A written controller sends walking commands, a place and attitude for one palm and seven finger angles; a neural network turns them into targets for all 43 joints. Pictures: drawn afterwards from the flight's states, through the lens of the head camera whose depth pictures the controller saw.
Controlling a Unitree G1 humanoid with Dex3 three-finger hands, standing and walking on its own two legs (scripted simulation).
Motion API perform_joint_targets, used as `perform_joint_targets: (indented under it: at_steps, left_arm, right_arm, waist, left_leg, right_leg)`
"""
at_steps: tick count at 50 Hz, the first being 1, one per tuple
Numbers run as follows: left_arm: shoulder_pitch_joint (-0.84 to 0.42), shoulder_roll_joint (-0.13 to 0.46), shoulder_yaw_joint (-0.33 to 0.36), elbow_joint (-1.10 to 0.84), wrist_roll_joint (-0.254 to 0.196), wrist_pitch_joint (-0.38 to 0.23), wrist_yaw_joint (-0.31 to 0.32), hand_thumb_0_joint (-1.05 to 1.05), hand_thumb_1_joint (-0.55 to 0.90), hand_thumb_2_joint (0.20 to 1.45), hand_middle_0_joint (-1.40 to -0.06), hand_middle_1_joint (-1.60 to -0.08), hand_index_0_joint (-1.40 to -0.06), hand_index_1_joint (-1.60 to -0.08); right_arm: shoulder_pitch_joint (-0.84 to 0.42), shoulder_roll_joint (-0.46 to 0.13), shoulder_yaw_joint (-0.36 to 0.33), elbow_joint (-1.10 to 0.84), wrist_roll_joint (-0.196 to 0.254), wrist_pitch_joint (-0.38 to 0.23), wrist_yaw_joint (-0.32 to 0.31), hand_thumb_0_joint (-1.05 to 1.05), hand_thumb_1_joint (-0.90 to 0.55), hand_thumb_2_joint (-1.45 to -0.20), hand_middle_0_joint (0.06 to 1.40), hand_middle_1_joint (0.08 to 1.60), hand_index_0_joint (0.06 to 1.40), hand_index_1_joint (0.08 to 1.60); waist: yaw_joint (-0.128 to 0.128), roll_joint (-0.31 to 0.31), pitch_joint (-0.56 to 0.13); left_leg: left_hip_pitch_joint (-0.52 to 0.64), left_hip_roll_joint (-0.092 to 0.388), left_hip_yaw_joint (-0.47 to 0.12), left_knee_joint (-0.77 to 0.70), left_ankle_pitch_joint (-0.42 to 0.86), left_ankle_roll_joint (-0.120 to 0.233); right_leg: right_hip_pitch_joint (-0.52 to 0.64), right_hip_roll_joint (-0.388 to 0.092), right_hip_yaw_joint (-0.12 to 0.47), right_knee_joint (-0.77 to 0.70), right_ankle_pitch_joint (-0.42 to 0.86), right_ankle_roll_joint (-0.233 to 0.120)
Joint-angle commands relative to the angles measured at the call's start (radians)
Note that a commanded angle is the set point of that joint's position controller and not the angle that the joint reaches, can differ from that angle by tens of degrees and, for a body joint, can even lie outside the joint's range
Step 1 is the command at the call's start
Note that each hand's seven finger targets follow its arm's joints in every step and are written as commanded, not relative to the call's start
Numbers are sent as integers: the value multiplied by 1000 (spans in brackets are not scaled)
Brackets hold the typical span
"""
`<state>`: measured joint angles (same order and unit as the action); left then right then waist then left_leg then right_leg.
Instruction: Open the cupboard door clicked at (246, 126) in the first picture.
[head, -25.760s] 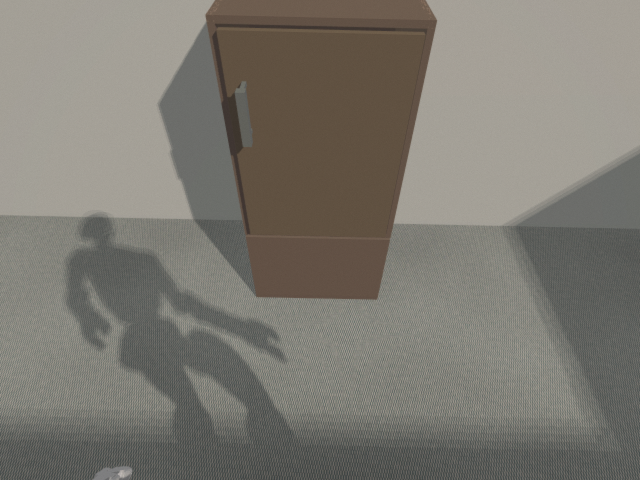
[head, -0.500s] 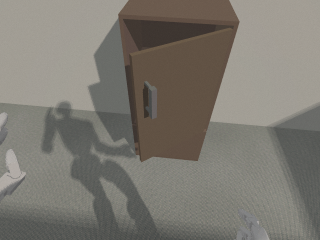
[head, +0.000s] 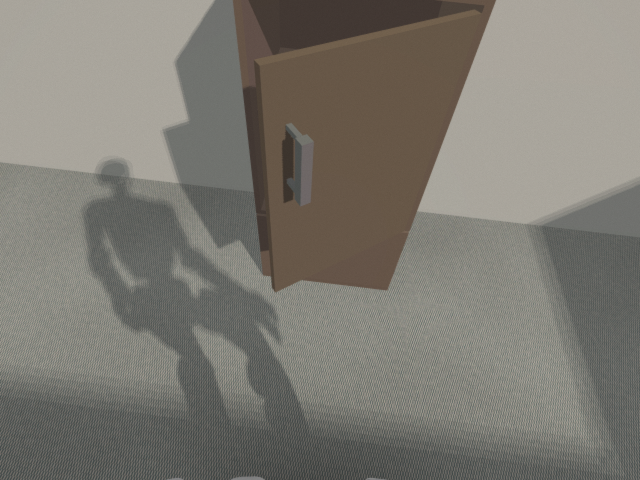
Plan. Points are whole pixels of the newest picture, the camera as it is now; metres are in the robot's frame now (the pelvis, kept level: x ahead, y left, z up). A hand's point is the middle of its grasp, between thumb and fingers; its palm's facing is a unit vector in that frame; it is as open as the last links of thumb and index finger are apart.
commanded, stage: let the arm hang, fingers relaxed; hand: left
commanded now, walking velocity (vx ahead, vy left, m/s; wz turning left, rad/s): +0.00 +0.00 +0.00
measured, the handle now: (297, 165) +0.58 +0.06 +0.04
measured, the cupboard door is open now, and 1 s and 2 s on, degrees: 37 37 37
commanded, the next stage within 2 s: look to check the result in 0.78 s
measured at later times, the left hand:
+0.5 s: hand out of the picture +0.02 +0.18 -0.16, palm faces +0.03 -0.98 -0.22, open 7.3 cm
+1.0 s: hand out of the picture +0.03 +0.17 -0.16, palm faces +0.03 -0.98 -0.18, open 7.3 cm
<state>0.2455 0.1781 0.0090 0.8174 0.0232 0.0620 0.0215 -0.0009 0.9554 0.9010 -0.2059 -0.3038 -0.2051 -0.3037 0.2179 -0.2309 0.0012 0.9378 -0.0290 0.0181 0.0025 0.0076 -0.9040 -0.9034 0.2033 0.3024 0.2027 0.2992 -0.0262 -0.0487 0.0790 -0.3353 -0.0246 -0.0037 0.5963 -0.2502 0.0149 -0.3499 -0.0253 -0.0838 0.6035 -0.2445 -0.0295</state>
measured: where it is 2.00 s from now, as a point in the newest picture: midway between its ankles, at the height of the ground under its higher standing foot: outside the picture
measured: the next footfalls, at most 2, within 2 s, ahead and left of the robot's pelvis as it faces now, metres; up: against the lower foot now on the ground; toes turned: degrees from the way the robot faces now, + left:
none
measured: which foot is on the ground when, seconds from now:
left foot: down 0.00-1.00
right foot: down 0.00-1.00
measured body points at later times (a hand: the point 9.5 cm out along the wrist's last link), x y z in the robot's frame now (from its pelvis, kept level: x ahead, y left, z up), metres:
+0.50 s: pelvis +0.02 +0.01 +0.01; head +0.03 +0.00 +0.46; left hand +0.02 +0.24 -0.14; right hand +0.02 -0.20 -0.15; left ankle +0.04 +0.11 -0.73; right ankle +0.05 -0.10 -0.73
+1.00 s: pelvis +0.04 +0.00 +0.02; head +0.05 +0.00 +0.47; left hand +0.03 +0.22 -0.14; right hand +0.02 -0.20 -0.15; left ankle +0.04 +0.11 -0.73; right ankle +0.05 -0.10 -0.73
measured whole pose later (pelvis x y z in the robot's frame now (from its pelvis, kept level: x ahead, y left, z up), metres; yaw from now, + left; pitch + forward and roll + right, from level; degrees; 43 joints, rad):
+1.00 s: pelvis +0.04 +0.00 +0.02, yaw -1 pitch -1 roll +0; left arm 0.27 0.14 0.01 1.15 0.01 0.00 0.03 0.01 0.91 0.90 -0.20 -0.30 -0.20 -0.30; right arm 0.28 -0.13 0.01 1.15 -0.02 0.00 -0.03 0.00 -0.90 -0.90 0.20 0.30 0.20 0.30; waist 0.00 0.00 0.05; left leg -0.17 -0.03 0.00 0.40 -0.21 0.02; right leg -0.19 -0.02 -0.07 0.42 -0.20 -0.02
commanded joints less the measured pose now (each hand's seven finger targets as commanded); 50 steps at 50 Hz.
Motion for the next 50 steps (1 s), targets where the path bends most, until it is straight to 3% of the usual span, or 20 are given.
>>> perform_joint_targets:
  at_steps: [1, 3, 6, 9, 16, 22, 34, 37, 45, 50]
  left_arm:
    - [15, 150, 42, 17, -1, -48, -1, 0, 900, 900, -200, -300, -200, -300]
    - [35, 150, 41, 73, -2, -50, -1, 0, 900, 900, -200, -300, -200, -300]
    - [42, 142, 39, 134, -6, -55, -4, 0, 900, 900, -200, -300, -200, -300]
    - [39, 125, 34, 181, -8, -61, -3, 0, 900, 900, -200, -300, -200, -300]
    - [61, 96, 25, 258, -10, -67, 5, 0, 900, 900, -200, -300, -200, -300]
    - [81, 84, 21, 287, -10, -69, 10, 0, 900, 900, -200, -300, -200, -300]
    - [78, 67, 20, 305, -12, -71, 12, 0, 900, 900, -200, -300, -200, -300]
    - [82, 65, 19, 305, -12, -72, 13, 0, 900, 900, -200, -300, -200, -300]
    - [79, 59, 20, 310, -13, -74, 14, 0, 900, 900, -200, -300, -200, -300]
    - [80, 57, 18, 314, -13, -74, 14, 0, 900, 900, -200, -300, -200, -300]
  right_arm:
    - [-12, -76, -14, -20, -7, -12, -15, 0, -900, -900, 200, 300, 200, 300]
    - [3, -77, -18, -1, -3, -8, -18, 0, -900, -900, 200, 300, 200, 300]
    - [51, -67, -23, 36, 0, -6, -22, 0, -900, -900, 200, 300, 200, 300]
    - [99, -55, -24, 68, 3, -9, -25, 0, -900, -900, 200, 300, 200, 300]
    - [140, -20, -14, 130, 7, -17, -30, 0, -900, -900, 200, 300, 200, 300]
    - [133, 1, -6, 164, 8, -20, -32, 0, -900, -900, 200, 300, 200, 300]
    - [118, 17, 0, 184, 7, -26, -37, 0, -900, -900, 200, 300, 200, 300]
    - [121, 15, -3, 182, 9, -26, -38, 0, -900, -900, 200, 300, 200, 300]
    - [125, 10, -3, 188, 9, -31, -41, 0, -900, -900, 200, 300, 200, 300]
    - [121, 6, -2, 191, 9, -31, -42, 0, -900, -900, 200, 300, 200, 300]
  waist:
    - [31, 266, -96]
    - [42, 270, -91]
    - [38, 199, -87]
    - [29, 77, -65]
    - [22, 3, -24]
    - [29, 10, 7]
    - [32, 97, 13]
    - [32, 67, 8]
    - [29, 49, -21]
    - [29, 56, -3]
  left_leg:
    - [-22, 96, -129, -204, -44, 25]
    - [-66, 106, -147, -247, -112, 29]
    - [-64, 99, -137, -259, -147, 26]
    - [-16, 96, -122, -245, -86, 25]
    - [52, 99, -99, -255, 13, 24]
    - [70, 97, -84, -268, 33, 23]
    - [60, 99, -80, -289, 46, 13]
    - [77, 101, -77, -281, 54, 15]
    - [112, 106, -82, -279, 117, 17]
    - [112, 108, -79, -283, 124, 15]
  right_leg:
    - [106, -77, 134, -187, -123, -23]
    - [171, -65, 114, -187, -95, -16]
    - [186, -71, 119, -215, -106, -19]
    - [155, -83, 126, -250, -104, -22]
    - [124, -90, 113, -265, -59, -16]
    - [114, -90, 112, -274, -49, -10]
    - [159, -87, 115, -273, 5, -7]
    - [159, -84, 109, -279, 8, -7]
    - [177, -85, 106, -265, 63, -6]
    - [175, -85, 102, -266, 68, -4]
